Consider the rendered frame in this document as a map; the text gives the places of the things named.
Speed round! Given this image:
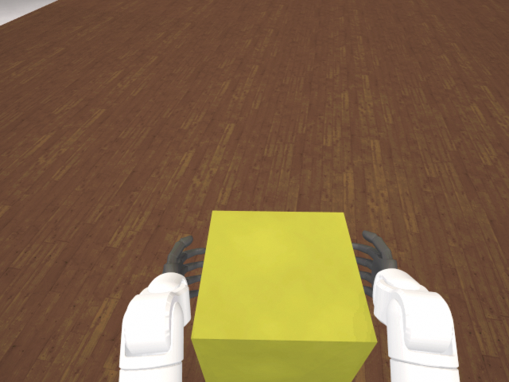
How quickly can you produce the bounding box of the robot right forearm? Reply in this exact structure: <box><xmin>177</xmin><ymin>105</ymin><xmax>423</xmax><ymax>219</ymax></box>
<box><xmin>373</xmin><ymin>268</ymin><xmax>460</xmax><ymax>382</ymax></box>

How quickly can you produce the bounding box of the right robot hand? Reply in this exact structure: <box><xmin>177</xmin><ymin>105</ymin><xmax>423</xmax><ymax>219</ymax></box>
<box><xmin>352</xmin><ymin>230</ymin><xmax>398</xmax><ymax>298</ymax></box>

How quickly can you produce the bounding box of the robot left forearm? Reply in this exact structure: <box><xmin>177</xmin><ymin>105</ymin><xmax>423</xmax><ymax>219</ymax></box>
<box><xmin>119</xmin><ymin>272</ymin><xmax>191</xmax><ymax>382</ymax></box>

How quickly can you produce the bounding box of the left robot hand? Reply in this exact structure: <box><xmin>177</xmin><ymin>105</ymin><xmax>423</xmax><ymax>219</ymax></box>
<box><xmin>162</xmin><ymin>236</ymin><xmax>206</xmax><ymax>298</ymax></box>

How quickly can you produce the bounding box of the carton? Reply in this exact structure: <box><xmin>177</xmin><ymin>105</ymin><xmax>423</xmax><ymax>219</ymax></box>
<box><xmin>191</xmin><ymin>211</ymin><xmax>377</xmax><ymax>382</ymax></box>

